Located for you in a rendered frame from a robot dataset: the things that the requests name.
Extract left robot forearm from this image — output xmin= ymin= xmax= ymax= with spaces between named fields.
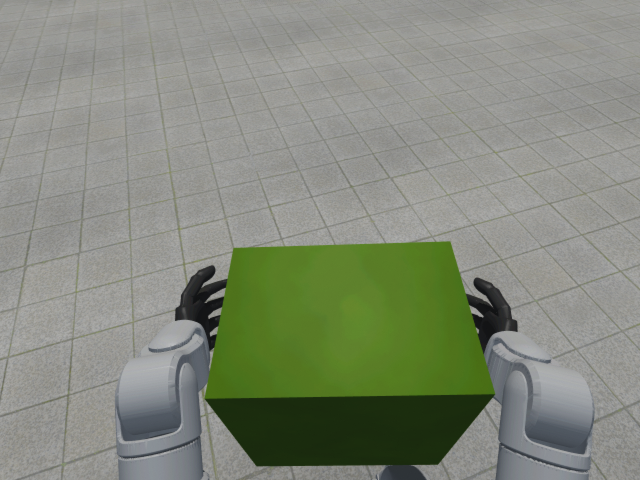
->
xmin=115 ymin=320 xmax=210 ymax=480

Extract right robot forearm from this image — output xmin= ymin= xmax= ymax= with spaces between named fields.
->
xmin=484 ymin=331 xmax=595 ymax=480

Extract left robot hand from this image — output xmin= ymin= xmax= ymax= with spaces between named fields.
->
xmin=175 ymin=265 xmax=227 ymax=351

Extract right robot hand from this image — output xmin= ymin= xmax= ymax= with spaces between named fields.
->
xmin=466 ymin=278 xmax=518 ymax=354

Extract carton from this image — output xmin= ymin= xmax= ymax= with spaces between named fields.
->
xmin=205 ymin=241 xmax=495 ymax=466

